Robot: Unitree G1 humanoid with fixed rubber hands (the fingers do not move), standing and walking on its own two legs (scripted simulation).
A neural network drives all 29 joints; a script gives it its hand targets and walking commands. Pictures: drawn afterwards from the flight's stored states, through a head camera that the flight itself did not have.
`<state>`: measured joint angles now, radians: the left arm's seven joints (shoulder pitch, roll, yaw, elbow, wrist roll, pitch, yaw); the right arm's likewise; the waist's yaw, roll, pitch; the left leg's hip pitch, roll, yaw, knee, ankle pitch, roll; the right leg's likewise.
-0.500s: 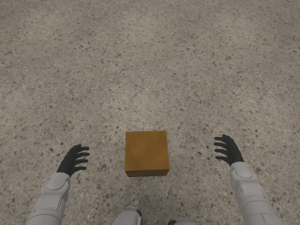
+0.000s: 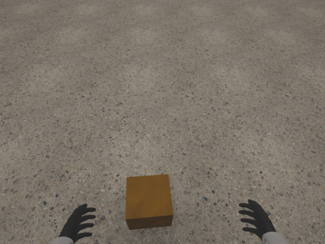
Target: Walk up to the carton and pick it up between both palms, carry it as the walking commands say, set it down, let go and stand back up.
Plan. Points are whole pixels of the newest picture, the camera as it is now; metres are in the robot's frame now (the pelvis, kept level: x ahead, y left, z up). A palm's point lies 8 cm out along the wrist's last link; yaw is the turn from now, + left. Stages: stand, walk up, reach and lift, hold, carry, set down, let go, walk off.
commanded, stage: let go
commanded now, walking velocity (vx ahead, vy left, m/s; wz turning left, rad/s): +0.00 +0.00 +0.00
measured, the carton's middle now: (149, 201) +0.47 +0.08 -0.67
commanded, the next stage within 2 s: stand in 0.24 s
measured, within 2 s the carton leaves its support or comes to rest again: neither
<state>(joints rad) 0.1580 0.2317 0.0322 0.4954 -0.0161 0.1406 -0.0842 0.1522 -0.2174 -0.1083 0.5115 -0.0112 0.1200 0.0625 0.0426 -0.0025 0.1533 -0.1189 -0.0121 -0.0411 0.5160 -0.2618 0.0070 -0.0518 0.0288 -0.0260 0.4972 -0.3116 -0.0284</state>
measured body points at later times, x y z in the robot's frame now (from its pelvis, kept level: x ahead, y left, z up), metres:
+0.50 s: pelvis +0.02 +0.01 +0.00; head +0.03 +0.02 +0.45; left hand +0.19 +0.28 -0.07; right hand +0.20 -0.24 -0.08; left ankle +0.02 +0.12 -0.74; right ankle -0.01 -0.10 -0.74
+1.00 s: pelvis +0.03 +0.00 +0.00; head +0.03 +0.01 +0.45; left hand +0.20 +0.29 -0.08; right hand +0.22 -0.25 -0.08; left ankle +0.02 +0.12 -0.74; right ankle -0.01 -0.10 -0.74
